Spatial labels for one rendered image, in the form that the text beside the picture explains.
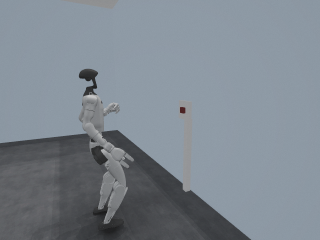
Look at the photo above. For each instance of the robot right hand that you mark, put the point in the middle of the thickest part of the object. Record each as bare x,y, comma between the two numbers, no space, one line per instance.
118,154

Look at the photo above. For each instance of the panel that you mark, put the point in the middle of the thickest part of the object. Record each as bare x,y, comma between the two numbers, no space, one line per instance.
187,146

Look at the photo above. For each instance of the robot left hand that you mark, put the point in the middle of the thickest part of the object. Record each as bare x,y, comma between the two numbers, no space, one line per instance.
113,107

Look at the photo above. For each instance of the button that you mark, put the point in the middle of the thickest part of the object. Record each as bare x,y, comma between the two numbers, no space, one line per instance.
182,110

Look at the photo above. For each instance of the robot left upper arm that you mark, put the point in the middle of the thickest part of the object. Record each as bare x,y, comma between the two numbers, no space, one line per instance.
81,115

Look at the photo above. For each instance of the robot right upper arm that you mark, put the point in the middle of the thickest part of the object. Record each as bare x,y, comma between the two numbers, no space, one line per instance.
91,102

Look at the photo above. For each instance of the right robot forearm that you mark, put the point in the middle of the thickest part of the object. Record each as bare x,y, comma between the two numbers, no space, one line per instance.
97,137

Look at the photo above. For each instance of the left robot forearm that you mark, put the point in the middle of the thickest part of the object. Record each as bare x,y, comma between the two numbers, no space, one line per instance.
105,112

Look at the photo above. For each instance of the humanoid robot torso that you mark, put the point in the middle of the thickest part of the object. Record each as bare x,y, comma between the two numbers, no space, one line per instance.
97,121

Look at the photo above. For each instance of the left robot shin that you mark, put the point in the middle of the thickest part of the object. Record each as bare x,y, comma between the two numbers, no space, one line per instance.
105,191

